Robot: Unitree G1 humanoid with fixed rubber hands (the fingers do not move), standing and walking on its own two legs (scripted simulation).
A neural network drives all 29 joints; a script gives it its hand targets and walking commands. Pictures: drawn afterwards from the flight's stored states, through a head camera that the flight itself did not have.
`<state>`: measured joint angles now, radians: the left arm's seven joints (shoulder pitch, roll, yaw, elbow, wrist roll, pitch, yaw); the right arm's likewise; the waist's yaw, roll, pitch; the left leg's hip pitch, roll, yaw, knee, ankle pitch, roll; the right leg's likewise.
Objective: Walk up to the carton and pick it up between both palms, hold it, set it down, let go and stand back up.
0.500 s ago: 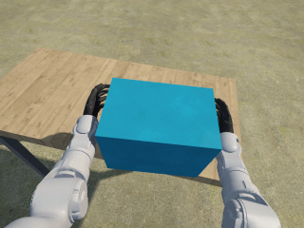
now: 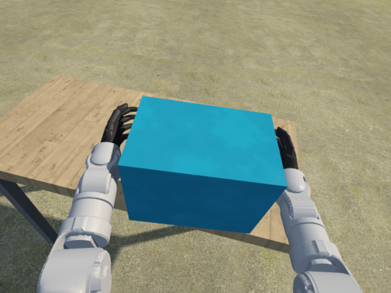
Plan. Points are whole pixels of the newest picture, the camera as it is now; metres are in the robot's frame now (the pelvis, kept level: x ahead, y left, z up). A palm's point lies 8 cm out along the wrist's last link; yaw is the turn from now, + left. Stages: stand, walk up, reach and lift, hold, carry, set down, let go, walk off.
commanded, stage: reach and lift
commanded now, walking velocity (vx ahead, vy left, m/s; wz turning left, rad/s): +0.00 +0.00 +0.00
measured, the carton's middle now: (198, 168) +0.36 -0.02 +0.07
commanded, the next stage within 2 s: hold in 1.42 s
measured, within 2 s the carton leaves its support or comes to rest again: neither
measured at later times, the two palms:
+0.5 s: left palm (106, 130) +0.38 +0.16 +0.17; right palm (293, 158) +0.33 -0.21 +0.14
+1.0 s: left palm (102, 119) +0.38 +0.16 +0.20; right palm (297, 148) +0.34 -0.21 +0.16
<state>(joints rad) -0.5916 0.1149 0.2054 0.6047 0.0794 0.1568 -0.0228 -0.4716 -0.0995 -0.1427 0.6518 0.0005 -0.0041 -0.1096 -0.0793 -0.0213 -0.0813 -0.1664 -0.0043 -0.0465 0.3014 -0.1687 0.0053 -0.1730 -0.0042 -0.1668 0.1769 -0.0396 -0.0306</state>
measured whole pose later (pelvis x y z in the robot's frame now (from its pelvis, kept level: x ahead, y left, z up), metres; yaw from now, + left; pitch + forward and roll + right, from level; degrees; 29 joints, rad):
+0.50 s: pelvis +0.01 +0.02 +0.00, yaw -2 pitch -5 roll -2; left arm -0.45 0.02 0.22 -0.05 0.20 0.64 -0.05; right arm -0.39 -0.18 -0.07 0.28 0.14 0.28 -0.07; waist -0.11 -0.02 0.05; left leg 0.00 0.00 -0.01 0.31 -0.22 0.02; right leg 0.01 0.00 -0.13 0.12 -0.04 -0.01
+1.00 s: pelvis +0.00 +0.02 +0.00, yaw -1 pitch -5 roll -2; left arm -0.56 0.04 0.27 -0.06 0.21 0.76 -0.07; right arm -0.51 -0.16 -0.10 0.27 0.14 0.40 -0.06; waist -0.12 -0.02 0.06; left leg -0.01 0.00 -0.02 0.31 -0.20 0.02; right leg 0.00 0.00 -0.14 0.12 -0.03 -0.01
